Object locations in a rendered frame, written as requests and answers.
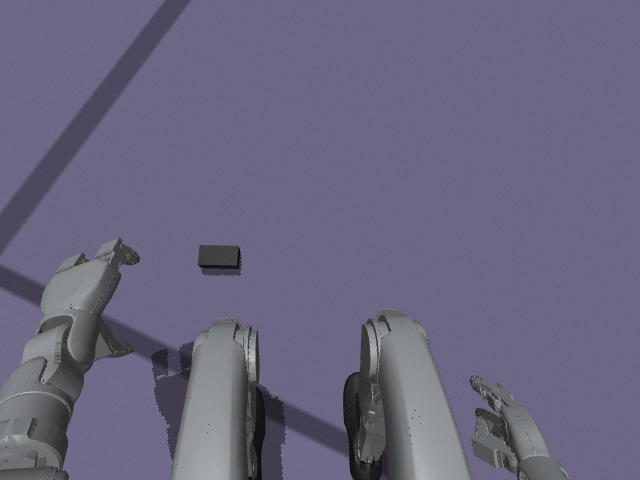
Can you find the left robot hand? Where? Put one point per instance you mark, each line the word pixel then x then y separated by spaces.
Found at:
pixel 88 286

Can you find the right robot foot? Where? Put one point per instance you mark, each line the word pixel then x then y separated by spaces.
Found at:
pixel 351 409

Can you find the right robot arm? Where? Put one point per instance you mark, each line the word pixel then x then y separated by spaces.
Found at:
pixel 541 468

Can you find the left robot arm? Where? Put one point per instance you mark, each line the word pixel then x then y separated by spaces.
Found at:
pixel 37 400

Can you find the left robot foot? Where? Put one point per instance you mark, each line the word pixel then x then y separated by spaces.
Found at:
pixel 258 436

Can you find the small box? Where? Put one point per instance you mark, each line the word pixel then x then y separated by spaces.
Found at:
pixel 219 257

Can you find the right robot hand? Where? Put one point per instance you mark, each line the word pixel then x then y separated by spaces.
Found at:
pixel 516 436

